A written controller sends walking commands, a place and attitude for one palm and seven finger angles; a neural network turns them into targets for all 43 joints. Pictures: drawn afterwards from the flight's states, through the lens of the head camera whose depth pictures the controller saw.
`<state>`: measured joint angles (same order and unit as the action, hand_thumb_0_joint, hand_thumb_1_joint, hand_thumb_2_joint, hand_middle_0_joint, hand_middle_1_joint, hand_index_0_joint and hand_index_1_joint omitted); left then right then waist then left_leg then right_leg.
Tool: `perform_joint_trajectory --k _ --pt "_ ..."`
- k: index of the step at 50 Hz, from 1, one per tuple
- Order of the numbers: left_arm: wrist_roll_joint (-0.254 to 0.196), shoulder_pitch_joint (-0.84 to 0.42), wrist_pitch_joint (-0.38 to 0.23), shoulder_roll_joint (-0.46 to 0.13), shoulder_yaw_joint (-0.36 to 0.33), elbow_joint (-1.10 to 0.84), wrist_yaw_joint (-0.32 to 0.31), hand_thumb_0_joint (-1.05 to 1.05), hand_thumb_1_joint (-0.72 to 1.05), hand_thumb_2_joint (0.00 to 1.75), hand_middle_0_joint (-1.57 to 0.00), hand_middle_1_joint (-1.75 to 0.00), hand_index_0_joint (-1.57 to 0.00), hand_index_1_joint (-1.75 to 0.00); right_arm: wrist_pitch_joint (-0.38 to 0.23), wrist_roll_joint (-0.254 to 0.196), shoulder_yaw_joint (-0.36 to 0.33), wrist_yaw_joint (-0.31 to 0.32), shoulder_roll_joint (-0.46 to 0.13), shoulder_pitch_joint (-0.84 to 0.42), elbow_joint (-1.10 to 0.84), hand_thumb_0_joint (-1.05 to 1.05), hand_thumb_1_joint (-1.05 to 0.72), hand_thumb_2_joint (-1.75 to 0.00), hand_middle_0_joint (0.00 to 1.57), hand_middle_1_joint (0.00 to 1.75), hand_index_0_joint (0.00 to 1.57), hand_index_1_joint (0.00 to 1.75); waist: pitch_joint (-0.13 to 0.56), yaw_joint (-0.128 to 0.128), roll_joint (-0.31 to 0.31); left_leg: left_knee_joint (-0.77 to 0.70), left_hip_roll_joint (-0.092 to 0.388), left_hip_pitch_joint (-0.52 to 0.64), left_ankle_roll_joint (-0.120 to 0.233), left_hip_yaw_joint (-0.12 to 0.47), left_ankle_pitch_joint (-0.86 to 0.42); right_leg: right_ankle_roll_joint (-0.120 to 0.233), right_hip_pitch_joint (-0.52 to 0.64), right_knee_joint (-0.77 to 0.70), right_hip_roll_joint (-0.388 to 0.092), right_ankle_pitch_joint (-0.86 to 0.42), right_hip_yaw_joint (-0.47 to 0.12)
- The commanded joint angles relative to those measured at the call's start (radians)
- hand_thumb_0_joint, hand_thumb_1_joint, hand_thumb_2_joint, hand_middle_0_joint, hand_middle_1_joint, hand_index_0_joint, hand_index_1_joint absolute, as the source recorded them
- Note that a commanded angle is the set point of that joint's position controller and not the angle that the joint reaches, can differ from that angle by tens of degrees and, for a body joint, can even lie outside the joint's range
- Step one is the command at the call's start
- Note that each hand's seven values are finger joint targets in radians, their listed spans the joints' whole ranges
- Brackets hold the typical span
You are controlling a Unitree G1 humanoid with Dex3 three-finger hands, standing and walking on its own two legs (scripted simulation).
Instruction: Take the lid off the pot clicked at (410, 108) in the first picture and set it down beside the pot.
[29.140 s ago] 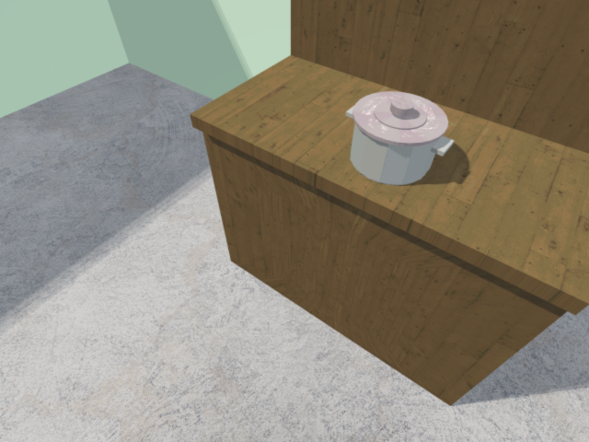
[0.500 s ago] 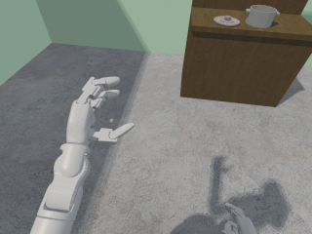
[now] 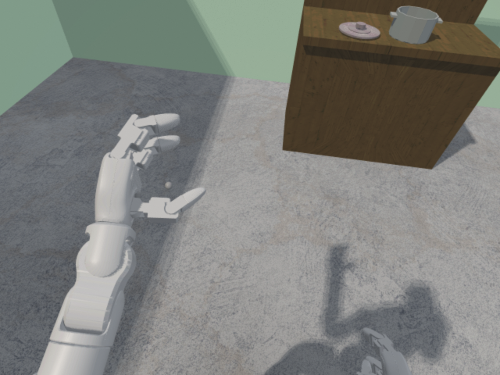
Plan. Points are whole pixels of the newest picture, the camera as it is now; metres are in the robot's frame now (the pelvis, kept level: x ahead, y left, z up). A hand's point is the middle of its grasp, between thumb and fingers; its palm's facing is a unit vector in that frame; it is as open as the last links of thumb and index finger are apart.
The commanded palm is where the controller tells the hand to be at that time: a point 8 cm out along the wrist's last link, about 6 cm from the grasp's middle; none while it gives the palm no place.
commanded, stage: draw the hand back to the body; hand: left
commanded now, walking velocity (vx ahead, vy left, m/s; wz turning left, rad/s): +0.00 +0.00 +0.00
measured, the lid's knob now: (360, 25) +1.64 -0.45 -0.02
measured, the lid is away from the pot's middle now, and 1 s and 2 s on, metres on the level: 0.25 0.25 0.25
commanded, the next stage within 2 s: none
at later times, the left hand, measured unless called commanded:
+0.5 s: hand (135, 239) +0.26 +0.18 +0.12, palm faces -0.12 -0.25 -0.96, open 10.6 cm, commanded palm +0.23 +0.20 +0.18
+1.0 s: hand (135, 218) +0.26 +0.17 +0.17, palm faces +0.30 -0.90 -0.33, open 9.6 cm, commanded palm +0.21 +0.21 +0.18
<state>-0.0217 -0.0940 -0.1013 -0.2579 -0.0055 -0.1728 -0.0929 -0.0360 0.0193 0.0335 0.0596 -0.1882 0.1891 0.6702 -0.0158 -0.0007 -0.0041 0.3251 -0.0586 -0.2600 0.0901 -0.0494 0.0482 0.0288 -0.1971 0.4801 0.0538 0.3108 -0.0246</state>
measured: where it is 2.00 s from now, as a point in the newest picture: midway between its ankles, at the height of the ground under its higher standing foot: outside the picture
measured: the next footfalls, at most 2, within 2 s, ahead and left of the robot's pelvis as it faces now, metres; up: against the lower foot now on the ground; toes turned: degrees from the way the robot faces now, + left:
none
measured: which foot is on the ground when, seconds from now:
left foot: down 0.00-1.00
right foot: down 0.00-1.00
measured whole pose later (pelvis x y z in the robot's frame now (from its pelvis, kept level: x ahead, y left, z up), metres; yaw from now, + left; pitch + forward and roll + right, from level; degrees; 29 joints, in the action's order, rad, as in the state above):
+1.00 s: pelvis +0.03 -0.04 +0.00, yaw +0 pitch -5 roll -1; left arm -0.06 0.28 -0.17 -0.34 -0.20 -0.32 -0.08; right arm -0.13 0.01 0.01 0.04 -0.26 0.20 0.74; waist -0.05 -0.04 0.06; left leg 0.34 -0.01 -0.16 0.05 -0.06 0.10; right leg 0.05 0.02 0.27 0.08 0.20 0.00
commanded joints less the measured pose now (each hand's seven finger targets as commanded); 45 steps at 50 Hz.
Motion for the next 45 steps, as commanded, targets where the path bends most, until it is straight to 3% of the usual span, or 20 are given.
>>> perform_joint_trajectory --k 1,3,4,6,8,10,12,15,18,21,23,24,25,26,28,29,34,36,41,45 --pt "0.262 -0.138 0.002 -0.047 0.132 -0.249 -0.004 0.00 0.07 0.68 -0.34 -0.80 -0.34 -0.80 -0.062 -0.036 -0.057 -0.071 -0.157 -0.053 -0.187 0.00 -0.90 -0.90 0.20 0.30 0.20 0.30 0.402 0.031 0.034 0.039 0.136 0.391 -0.102 0.136 -0.039 -0.005 -0.117 -0.046 -0.044 -0.261 0.017" --pt "0.390 -0.326 0.064 -0.277 -0.024 -0.166 -0.047 0.00 0.07 0.68 -0.34 -0.80 -0.34 -0.80 -0.042 -0.019 -0.044 -0.070 -0.182 -0.084 -0.172 0.00 -0.90 -0.90 0.20 0.30 0.20 0.30 0.297 0.012 0.133 -0.041 0.142 0.258 -0.143 0.185 0.227 -0.003 -0.186 -0.044 -0.033 -0.154 0.018" --pt "0.440 -0.358 0.081 -0.322 -0.060 -0.116 -0.053 0.00 0.07 0.68 -0.34 -0.80 -0.34 -0.80 -0.025 -0.029 -0.045 -0.064 -0.183 -0.086 -0.181 0.00 -0.90 -0.90 0.20 0.30 0.20 0.30 0.299 -0.003 0.110 -0.045 0.148 0.261 -0.140 0.216 0.279 0.000 -0.187 -0.034 -0.027 -0.152 0.014" --pt "0.538 -0.390 0.105 -0.380 -0.062 -0.154 -0.027 0.00 0.07 0.68 -0.34 -0.80 -0.34 -0.80 -0.006 -0.037 -0.043 -0.059 -0.175 -0.149 -0.201 0.00 -0.90 -0.90 0.20 0.30 0.20 0.30 0.347 -0.040 0.119 -0.038 0.142 0.268 -0.120 0.190 0.274 0.008 -0.152 -0.033 -0.023 -0.150 0.001" --pt "0.626 -0.320 0.149 -0.364 -0.006 -0.159 0.021 0.00 0.07 0.68 -0.34 -0.80 -0.34 -0.80 0.011 -0.040 -0.044 -0.070 -0.177 -0.198 -0.215 0.00 -0.90 -0.90 0.20 0.30 0.20 0.30 0.335 -0.065 0.158 -0.046 0.133 0.257 -0.128 0.187 0.240 0.014 -0.125 -0.039 -0.011 -0.181 -0.004" --pt "0.690 -0.244 0.195 -0.338 0.055 -0.128 0.074 0.00 0.07 0.68 -0.34 -0.80 -0.34 -0.80 0.031 -0.048 -0.035 -0.080 -0.180 -0.235 -0.217 0.00 -0.90 -0.90 0.20 0.30 0.20 0.30 0.259 -0.065 0.095 -0.068 0.129 0.224 -0.120 0.196 0.259 0.008 -0.113 -0.064 -0.005 -0.163 -0.001" --pt "0.749 -0.210 0.236 -0.386 0.035 -0.077 0.121 0.00 0.07 0.68 -0.34 -0.80 -0.34 -0.80 0.050 -0.052 -0.031 -0.079 -0.188 -0.261 -0.209 0.00 -0.90 -0.90 0.20 0.30 0.20 0.30 0.218 -0.077 0.055 -0.076 0.111 0.183 -0.085 0.162 0.257 0.004 -0.067 -0.107 -0.008 -0.140 -0.011" --pt "0.804 -0.313 0.263 -0.405 0.066 -0.028 0.186 0.00 0.07 0.68 -0.34 -0.80 -0.34 -0.80 0.060 -0.061 -0.026 -0.071 -0.191 -0.294 -0.200 0.00 -0.90 -0.90 0.20 0.30 0.20 0.30 0.168 -0.069 0.023 -0.083 0.084 0.173 -0.062 0.128 0.250 -0.001 -0.062 -0.153 -0.016 -0.090 -0.020" --pt "0.840 -0.377 0.271 -0.486 0.029 -0.016 0.248 0.00 0.07 0.68 -0.34 -0.80 -0.34 -0.80 0.049 -0.059 -0.032 -0.054 -0.201 -0.308 -0.189 0.00 -0.90 -0.90 0.20 0.30 0.20 0.30 0.196 -0.083 0.023 -0.079 0.060 0.205 -0.049 0.097 0.211 -0.003 -0.041 -0.193 -0.020 -0.062 -0.030" --pt "0.836 -0.390 0.266 -0.454 0.076 0.018 0.309 0.00 0.07 0.68 -0.34 -0.80 -0.34 -0.80 0.028 -0.058 -0.028 -0.045 -0.191 -0.314 -0.181 0.00 -0.90 -0.90 0.20 0.30 0.20 0.30 0.175 -0.080 0.008 -0.081 0.045 0.218 -0.041 0.090 0.192 -0.008 -0.043 -0.212 -0.030 -0.036 -0.026" --pt "0.840 -0.412 0.255 -0.509 0.034 0.018 0.344 0.00 0.07 0.68 -0.34 -0.80 -0.34 -0.80 0.018 -0.052 -0.036 -0.038 -0.200 -0.311 -0.174 0.00 -0.90 -0.90 0.20 0.30 0.20 0.30 0.187 -0.080 -0.001 -0.066 0.033 0.227 -0.036 0.074 0.158 -0.012 -0.038 -0.234 -0.030 -0.034 -0.029" --pt "0.166 -0.428 0.083 -0.140 -0.051 -0.200 0.213 0.00 0.07 0.68 -0.34 -0.80 -0.34 -0.80 -0.032 -0.035 -0.018 -0.027 -0.094 -0.227 -0.252 0.00 -0.90 -0.90 0.20 0.30 0.20 0.30 -0.025 -0.024 -0.197 -0.005 0.081 0.306 -0.018 0.067 0.217 -0.014 -0.169 -0.330 -0.044 0.069 -0.003" --pt "0.123 -0.262 0.023 -0.226 -0.116 -0.062 0.150 0.00 0.07 0.68 -0.34 -0.80 -0.34 -0.80 -0.048 -0.022 -0.008 -0.013 -0.135 -0.246 -0.209 0.00 -0.90 -0.90 0.20 0.30 0.20 0.30 -0.058 -0.031 -0.228 0.002 0.086 0.323 -0.021 0.074 0.281 -0.018 -0.201 -0.364 -0.050 0.177 -0.033" --pt "0.039 -0.171 -0.013 -0.255 -0.216 -0.107 0.116 0.00 0.07 0.68 -0.34 -0.80 -0.34 -0.80 -0.055 -0.018 -0.022 0.000 -0.161 -0.235 -0.202 0.00 -0.90 -0.90 0.20 0.30 0.20 0.30 -0.014 -0.049 -0.219 0.007 0.077 0.307 -0.028 0.058 0.258 -0.019 -0.153 -0.386 -0.061 0.177 -0.032" --pt "-0.016 -0.126 -0.061 -0.286 -0.293 -0.138 0.073 0.00 0.07 0.68 -0.34 -0.80 -0.34 -0.80 -0.079 -0.008 -0.032 0.009 -0.178 -0.199 -0.167 0.00 -0.90 -0.90 0.20 0.30 0.20 0.30 0.063 -0.050 -0.075 0.014 0.078 0.331 -0.040 0.034 0.165 -0.017 -0.073 -0.366 -0.060 0.054 -0.026" --pt "-0.030 -0.151 -0.076 -0.256 -0.273 -0.163 0.059 0.00 0.07 0.68 -0.34 -0.80 -0.34 -0.80 -0.087 -0.013 -0.030 0.008 -0.165 -0.187 -0.163 0.00 -0.90 -0.90 0.20 0.30 0.20 0.30 0.103 -0.046 -0.009 0.006 0.079 0.336 -0.045 0.032 0.129 -0.018 -0.032 -0.342 -0.064 -0.006 -0.016" --pt "-0.046 -0.110 -0.110 -0.209 -0.224 -0.196 0.016 0.00 0.18 0.71 -0.32 -0.73 -0.32 -0.73 -0.120 -0.015 -0.033 0.006 -0.152 -0.189 -0.136 0.00 -0.90 -0.90 0.20 0.30 0.20 0.30 0.031 -0.038 0.107 -0.019 0.066 0.310 -0.054 0.026 0.183 -0.022 -0.040 -0.371 -0.065 0.042 -0.019" --pt "-0.045 -0.080 -0.134 -0.234 -0.243 -0.307 0.004 0.00 0.22 0.72 -0.31 -0.71 -0.31 -0.71 -0.142 -0.010 -0.037 0.003 -0.150 -0.189 -0.130 0.00 -0.90 -0.90 0.20 0.30 0.20 0.30 0.090 -0.044 0.169 -0.005 0.070 0.335 -0.055 0.028 0.134 -0.015 -0.010 -0.351 -0.069 -0.020 -0.019" --pt "-0.052 0.124 -0.135 -0.233 -0.277 -0.292 -0.004 0.00 0.32 0.75 -0.30 -0.65 -0.30 -0.65 -0.157 -0.008 -0.050 -0.005 -0.168 -0.163 -0.117 0.00 -0.90 -0.90 0.20 0.30 0.20 0.30 0.093 -0.048 0.012 0.007 0.082 0.320 -0.049 0.031 -0.006 -0.023 0.023 -0.319 -0.054 -0.152 -0.004" --pt "-0.049 0.182 -0.138 -0.228 -0.276 -0.323 0.000 0.00 0.40 0.77 -0.28 -0.60 -0.28 -0.60 -0.161 -0.013 -0.059 -0.008 -0.175 -0.157 -0.113 0.00 -0.90 -0.90 0.20 0.30 0.20 0.30 0.100 -0.045 0.007 0.015 0.087 0.335 -0.044 0.022 -0.050 -0.028 0.015 -0.305 -0.054 -0.200 -0.004"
